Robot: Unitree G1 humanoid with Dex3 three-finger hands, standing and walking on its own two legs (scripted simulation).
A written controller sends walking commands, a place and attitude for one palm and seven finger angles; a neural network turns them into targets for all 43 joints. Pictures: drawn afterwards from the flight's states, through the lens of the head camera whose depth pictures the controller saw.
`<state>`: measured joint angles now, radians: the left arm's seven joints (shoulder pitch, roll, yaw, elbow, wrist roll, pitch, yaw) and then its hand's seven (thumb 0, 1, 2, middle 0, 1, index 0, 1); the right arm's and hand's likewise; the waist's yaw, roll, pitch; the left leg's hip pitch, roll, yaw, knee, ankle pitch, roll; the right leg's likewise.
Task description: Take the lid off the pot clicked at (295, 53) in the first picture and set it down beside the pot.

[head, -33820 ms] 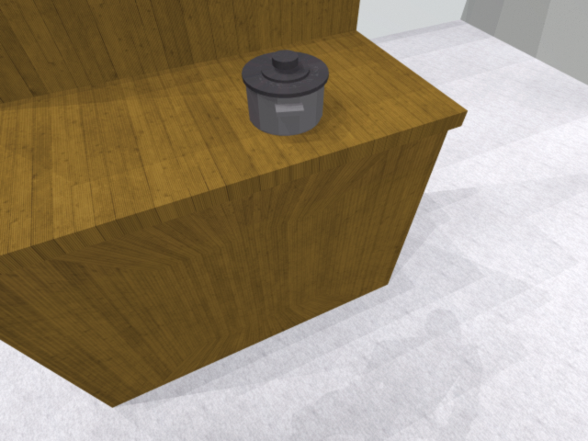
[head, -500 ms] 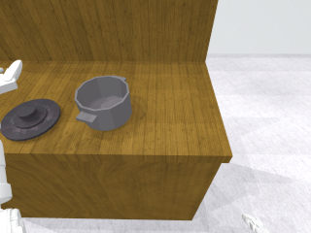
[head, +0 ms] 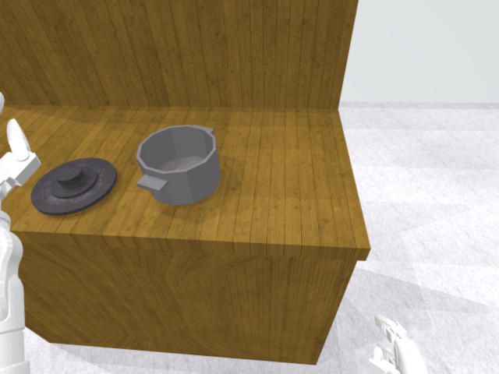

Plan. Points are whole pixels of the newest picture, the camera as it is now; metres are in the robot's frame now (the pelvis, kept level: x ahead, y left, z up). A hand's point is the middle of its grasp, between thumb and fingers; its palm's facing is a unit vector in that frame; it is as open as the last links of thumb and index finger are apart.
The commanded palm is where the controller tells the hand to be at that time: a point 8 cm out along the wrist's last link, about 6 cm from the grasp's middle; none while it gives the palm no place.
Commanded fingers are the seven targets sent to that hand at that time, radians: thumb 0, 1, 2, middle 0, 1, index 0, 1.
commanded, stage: draw the hand back to the body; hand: left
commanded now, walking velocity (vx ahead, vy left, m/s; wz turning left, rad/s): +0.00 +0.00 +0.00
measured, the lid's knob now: (69, 175) +0.45 +0.44 +0.06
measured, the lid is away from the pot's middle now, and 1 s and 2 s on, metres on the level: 0.24 0.24 0.24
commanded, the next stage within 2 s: step back with the hand held close in 0.76 s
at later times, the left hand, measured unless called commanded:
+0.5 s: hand (14, 218) +0.19 +0.26 +0.25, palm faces +0.47 -0.84 -0.27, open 7.4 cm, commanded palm +0.13 +0.30 +0.25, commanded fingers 0.00 0.90 0.90 -0.20 -0.30 -0.20 -0.30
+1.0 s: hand out of the picture +0.17 +0.28 +0.26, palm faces +0.50 -0.79 -0.37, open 7.4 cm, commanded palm +0.11 +0.32 +0.25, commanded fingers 0.00 0.90 0.90 -0.20 -0.30 -0.20 -0.30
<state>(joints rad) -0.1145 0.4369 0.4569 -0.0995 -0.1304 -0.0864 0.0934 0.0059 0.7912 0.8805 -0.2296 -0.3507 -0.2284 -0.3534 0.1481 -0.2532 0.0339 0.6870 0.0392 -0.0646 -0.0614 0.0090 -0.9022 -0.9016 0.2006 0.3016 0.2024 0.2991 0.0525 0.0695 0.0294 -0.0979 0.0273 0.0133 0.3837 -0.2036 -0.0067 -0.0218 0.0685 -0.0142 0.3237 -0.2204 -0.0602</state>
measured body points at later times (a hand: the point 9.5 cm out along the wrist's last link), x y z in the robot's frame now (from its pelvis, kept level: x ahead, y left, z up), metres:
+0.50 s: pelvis -0.01 +0.02 +0.00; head -0.04 +0.00 +0.45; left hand +0.16 +0.31 +0.26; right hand +0.18 -0.20 -0.08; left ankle +0.01 +0.13 -0.75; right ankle -0.02 -0.08 -0.75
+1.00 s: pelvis -0.02 +0.04 +0.00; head -0.03 +0.03 +0.45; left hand +0.14 +0.32 +0.28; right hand +0.18 -0.17 -0.08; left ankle +0.01 +0.13 -0.75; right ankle -0.02 -0.08 -0.75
